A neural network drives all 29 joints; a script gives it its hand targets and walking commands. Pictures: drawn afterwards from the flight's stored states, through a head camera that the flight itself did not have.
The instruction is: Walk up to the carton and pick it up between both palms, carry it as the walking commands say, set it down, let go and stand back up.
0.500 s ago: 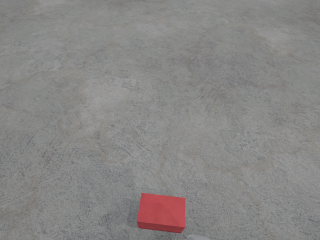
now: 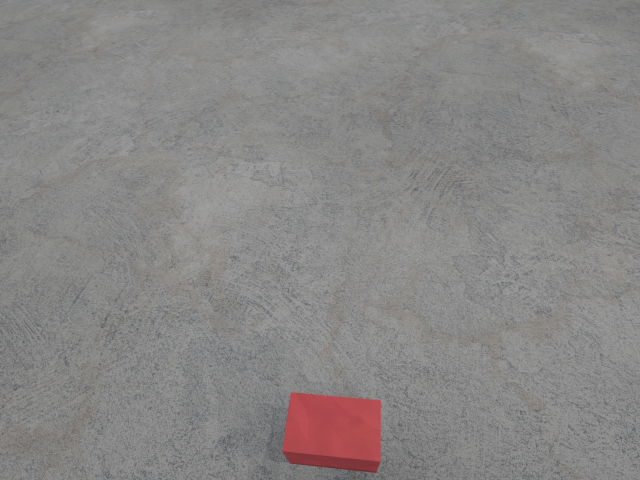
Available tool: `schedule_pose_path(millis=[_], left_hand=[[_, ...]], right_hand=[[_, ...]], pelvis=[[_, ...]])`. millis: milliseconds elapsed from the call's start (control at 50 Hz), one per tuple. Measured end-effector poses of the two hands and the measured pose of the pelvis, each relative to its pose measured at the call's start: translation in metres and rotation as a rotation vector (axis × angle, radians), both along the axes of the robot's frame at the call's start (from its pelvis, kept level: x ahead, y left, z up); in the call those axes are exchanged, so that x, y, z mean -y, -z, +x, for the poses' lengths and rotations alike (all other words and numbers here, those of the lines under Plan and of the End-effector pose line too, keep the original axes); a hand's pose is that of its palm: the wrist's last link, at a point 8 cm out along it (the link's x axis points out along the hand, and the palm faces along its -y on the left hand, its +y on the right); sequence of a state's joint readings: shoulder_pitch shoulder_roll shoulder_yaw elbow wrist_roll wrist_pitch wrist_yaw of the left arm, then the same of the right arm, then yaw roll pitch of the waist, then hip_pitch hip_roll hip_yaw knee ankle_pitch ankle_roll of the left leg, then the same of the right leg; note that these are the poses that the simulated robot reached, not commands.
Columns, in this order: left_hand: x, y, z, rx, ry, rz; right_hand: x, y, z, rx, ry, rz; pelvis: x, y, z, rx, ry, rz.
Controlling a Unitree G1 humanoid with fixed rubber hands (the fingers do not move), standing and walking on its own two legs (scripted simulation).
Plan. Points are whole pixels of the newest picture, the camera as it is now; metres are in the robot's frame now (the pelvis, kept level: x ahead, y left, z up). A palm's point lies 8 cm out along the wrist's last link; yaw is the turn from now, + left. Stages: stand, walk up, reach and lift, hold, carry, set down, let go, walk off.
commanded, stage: walk up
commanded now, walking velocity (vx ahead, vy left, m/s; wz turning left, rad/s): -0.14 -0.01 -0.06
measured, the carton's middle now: (334, 433) +0.34 +0.03 -0.68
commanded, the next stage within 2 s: stand in 1.20 s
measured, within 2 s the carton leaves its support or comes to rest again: neither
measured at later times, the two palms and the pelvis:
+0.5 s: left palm out of the picture +0.05 +0.24 -0.14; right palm out of the picture -0.06 -0.23 -0.12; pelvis -0.03 +0.01 +0.01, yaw -4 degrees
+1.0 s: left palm out of the picture -0.03 +0.29 -0.13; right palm out of the picture -0.05 -0.23 -0.13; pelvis -0.05 +0.03 +0.01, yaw -4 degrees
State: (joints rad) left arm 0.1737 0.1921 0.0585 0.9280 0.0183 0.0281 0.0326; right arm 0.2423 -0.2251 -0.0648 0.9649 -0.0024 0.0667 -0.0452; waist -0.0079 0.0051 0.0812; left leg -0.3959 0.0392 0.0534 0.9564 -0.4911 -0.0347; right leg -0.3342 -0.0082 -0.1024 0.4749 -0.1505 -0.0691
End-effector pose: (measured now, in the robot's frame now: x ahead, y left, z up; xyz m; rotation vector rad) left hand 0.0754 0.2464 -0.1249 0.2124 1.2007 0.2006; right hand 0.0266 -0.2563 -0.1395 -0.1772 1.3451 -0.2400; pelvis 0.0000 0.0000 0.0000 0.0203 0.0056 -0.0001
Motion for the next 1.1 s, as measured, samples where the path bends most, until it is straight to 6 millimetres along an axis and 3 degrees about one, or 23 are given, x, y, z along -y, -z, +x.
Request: schedule_pose_path(millis=[100, 220, 340, 420, 520, 620, 740, 800, 920, 1020, 1100], left_hand=[[-0.017, 0.009, -0.023, -0.021, -0.001, -0.019], [-0.032, 0.011, -0.039, -0.051, 0.023, -0.06], [-0.039, 0.013, -0.045, -0.089, 0.045, -0.055], [-0.025, 0.013, -0.038, -0.079, 0.069, -0.062], [0.009, 0.011, -0.021, -0.004, 0.104, -0.054], [0.033, 0.0, -0.037, -0.021, 0.104, -0.048], [0.038, -0.002, -0.062, -0.068, 0.076, -0.039], [0.028, -0.004, -0.072, -0.076, 0.047, -0.017], [-0.017, -0.011, -0.097, -0.131, 0.003, 0.047], [-0.048, 0.008, -0.103, -0.171, 0.028, 0.016], [-0.052, 0.019, -0.102, -0.183, 0.045, -0.034]], right_hand=[[-0.014, -0.007, -0.009, 0.037, -0.007, -0.012], [-0.04, -0.021, -0.059, 0.011, 0.028, -0.024], [-0.038, -0.036, -0.075, 0.023, 0.054, -0.058], [-0.035, -0.033, -0.077, 0.026, 0.049, -0.043], [-0.024, -0.011, -0.092, -0.022, 0.076, 0.019], [-0.016, 0.001, -0.101, -0.05, 0.095, 0.073], [-0.011, 0.003, -0.102, -0.05, 0.095, 0.087], [-0.01, 0.004, -0.104, -0.071, 0.082, 0.078], [-0.01, -0.004, -0.09, -0.058, 0.042, 0.028], [-0.034, -0.006, -0.075, 0.014, 0.028, -0.006], [-0.062, -0.013, -0.081, 0.022, 0.038, -0.003]], pelvis=[[-0.014, 0.002, -0.014, -0.003, 0.003, -0.019], [-0.03, -0.006, -0.023, 0.01, 0.017, -0.055], [-0.027, -0.013, -0.026, 0.022, 0.046, -0.072], [-0.02, -0.012, -0.029, 0.017, 0.068, -0.064], [-0.001, -0.003, -0.034, 0.01, 0.078, -0.017], [0.009, -0.006, -0.036, 0.029, 0.08, -0.023], [0.014, -0.008, -0.037, 0.033, 0.079, -0.02], [0.01, -0.008, -0.039, 0.024, 0.078, -0.015], [-0.012, -0.01, -0.049, -0.007, 0.072, 0.012], [-0.039, -0.001, -0.05, 0.001, 0.075, -0.025], [-0.052, -0.003, -0.052, 0.025, 0.081, -0.022]])
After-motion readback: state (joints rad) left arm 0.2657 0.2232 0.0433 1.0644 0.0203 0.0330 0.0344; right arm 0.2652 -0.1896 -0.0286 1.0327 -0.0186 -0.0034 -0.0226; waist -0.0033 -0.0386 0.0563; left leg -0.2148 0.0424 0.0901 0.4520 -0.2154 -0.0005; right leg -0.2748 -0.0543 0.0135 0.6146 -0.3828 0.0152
